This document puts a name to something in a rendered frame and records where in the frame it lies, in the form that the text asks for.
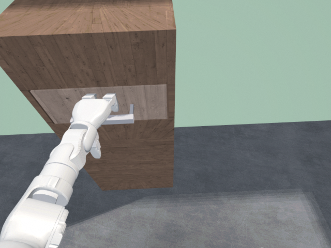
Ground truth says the drawer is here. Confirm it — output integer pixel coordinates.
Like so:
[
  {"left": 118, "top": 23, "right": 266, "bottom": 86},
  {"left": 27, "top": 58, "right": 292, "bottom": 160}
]
[{"left": 30, "top": 84, "right": 168, "bottom": 124}]

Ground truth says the left robot forearm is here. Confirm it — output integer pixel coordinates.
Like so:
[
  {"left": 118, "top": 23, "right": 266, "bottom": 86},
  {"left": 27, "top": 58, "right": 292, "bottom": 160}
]
[{"left": 0, "top": 121, "right": 97, "bottom": 241}]

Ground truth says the handle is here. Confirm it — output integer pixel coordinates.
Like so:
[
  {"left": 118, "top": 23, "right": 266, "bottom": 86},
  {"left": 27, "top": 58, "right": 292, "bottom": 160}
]
[{"left": 70, "top": 104, "right": 134, "bottom": 125}]

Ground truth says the left robot hand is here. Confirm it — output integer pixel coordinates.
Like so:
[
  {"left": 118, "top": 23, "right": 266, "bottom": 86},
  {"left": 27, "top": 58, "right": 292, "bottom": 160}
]
[{"left": 72, "top": 94, "right": 119, "bottom": 159}]

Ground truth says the left robot upper arm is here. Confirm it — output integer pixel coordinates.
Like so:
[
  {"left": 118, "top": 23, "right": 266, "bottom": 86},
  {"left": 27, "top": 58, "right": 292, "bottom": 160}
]
[{"left": 0, "top": 198, "right": 69, "bottom": 248}]

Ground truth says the cabinet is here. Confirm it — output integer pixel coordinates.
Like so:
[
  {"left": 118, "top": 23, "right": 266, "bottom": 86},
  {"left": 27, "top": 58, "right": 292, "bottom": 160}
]
[{"left": 0, "top": 0, "right": 176, "bottom": 191}]

